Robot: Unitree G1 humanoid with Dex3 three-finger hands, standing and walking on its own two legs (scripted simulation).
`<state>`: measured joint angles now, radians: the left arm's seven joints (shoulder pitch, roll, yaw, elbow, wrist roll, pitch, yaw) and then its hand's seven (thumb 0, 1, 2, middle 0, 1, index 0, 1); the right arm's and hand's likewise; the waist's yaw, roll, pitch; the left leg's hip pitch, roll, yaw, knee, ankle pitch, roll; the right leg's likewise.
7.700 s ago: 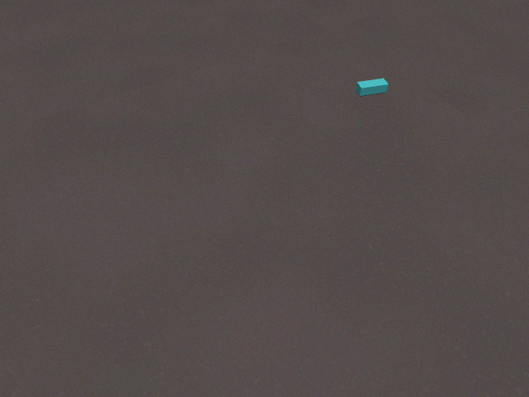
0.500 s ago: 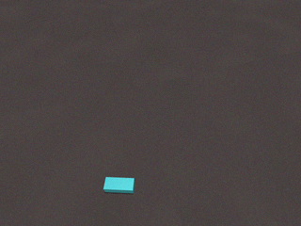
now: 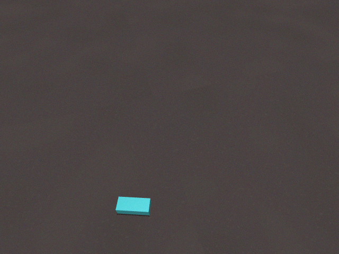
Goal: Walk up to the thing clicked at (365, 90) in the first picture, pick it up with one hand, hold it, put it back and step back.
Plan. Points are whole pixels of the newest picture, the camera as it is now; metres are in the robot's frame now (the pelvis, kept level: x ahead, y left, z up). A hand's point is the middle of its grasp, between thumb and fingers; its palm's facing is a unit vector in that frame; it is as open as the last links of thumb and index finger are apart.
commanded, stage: stand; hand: left
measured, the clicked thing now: (134, 205) +0.48 +0.28 -0.75
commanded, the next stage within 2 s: none
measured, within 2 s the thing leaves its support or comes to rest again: neither
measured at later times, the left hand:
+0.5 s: hand out of the picture +0.06 +0.25 -0.16, palm faces -0.03 -0.94 -0.34, open 7.4 cm
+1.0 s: hand out of the picture +0.07 +0.25 -0.16, palm faces -0.02 -0.94 -0.34, open 7.4 cm
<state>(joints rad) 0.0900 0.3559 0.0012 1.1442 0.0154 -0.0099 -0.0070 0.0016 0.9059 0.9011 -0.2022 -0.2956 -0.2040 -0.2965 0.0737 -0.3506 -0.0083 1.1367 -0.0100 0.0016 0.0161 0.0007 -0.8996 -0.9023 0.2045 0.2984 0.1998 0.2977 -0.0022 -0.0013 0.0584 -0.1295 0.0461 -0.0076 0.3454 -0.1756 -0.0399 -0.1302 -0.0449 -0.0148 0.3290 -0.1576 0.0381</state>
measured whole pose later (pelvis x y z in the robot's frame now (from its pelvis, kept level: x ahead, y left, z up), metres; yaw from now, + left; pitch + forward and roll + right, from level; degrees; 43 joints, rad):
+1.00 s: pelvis +0.00 +0.00 +0.00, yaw +0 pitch -2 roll +0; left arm 0.12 0.36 0.00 1.14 0.02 -0.01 -0.01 0.00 0.91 0.90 -0.20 -0.30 -0.20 -0.30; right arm 0.11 -0.35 0.00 1.13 -0.01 0.00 0.02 0.00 -0.90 -0.90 0.20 0.30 0.20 0.30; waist 0.00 0.00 0.05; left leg -0.14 0.05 -0.02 0.35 -0.18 -0.04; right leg -0.13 -0.04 -0.02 0.34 -0.17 0.03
